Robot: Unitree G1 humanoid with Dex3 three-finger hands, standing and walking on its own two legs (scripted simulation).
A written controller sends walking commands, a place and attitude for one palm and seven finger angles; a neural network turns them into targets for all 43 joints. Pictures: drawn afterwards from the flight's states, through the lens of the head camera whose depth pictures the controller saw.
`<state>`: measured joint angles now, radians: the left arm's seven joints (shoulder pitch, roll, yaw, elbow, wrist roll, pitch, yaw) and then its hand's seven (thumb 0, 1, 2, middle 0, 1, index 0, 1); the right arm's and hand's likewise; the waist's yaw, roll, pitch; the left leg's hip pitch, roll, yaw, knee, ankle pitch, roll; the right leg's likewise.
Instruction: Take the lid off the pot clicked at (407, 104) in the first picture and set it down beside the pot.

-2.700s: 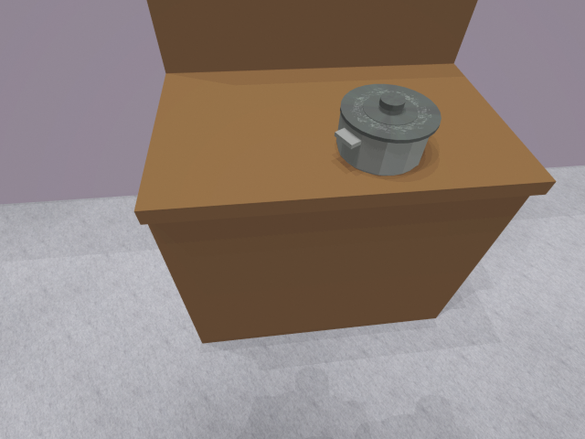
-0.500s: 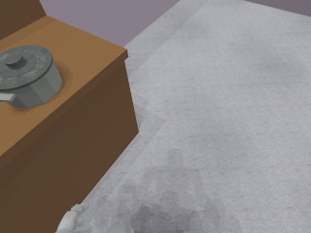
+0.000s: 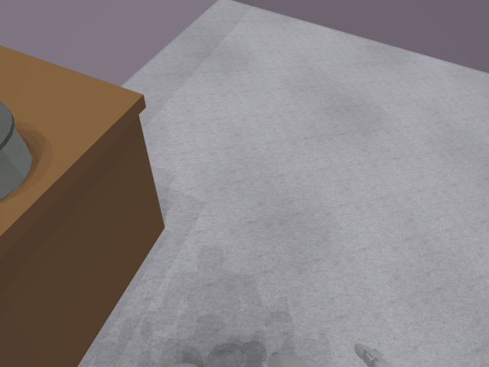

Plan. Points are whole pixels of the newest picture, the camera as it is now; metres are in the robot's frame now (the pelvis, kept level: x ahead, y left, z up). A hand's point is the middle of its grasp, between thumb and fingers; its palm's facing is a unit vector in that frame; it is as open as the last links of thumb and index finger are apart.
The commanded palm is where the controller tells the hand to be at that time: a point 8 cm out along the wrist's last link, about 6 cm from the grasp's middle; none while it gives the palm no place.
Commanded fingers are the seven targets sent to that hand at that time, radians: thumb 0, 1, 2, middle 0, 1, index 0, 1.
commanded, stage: walk to a spot facing it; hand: left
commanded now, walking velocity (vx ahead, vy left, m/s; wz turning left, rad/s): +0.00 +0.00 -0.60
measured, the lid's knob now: out of the picture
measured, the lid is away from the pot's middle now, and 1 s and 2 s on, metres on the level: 0.00 0.00 0.00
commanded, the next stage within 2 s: turn to face it in 1.32 s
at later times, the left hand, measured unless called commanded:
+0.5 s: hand (182, 354) +0.15 +0.12 -0.15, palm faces -0.26 -0.93 -0.26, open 7.3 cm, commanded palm none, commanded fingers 0.00 0.90 0.90 -0.20 -0.30 -0.20 -0.30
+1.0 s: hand (208, 270) +0.32 +0.10 -0.18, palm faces -0.44 -0.88 -0.17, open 7.4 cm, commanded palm none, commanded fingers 0.00 0.90 0.90 -0.20 -0.30 -0.20 -0.30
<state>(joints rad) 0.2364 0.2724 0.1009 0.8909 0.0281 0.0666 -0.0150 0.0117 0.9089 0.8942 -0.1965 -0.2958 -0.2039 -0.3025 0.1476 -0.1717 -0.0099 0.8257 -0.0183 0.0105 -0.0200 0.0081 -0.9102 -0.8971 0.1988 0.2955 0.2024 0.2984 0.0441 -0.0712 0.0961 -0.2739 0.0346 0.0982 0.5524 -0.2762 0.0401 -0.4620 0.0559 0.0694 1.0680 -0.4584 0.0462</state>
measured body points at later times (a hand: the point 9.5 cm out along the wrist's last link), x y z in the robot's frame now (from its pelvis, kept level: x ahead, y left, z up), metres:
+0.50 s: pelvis +0.02 -0.06 +0.00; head +0.04 -0.08 +0.45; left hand +0.16 +0.16 -0.13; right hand -0.05 -0.32 -0.15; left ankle +0.06 +0.08 -0.66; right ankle -0.04 -0.14 -0.73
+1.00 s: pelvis +0.22 -0.07 +0.00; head +0.25 -0.05 +0.44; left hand +0.35 +0.14 -0.17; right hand +0.18 -0.31 -0.13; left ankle +0.30 -0.02 -0.73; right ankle +0.12 -0.16 -0.63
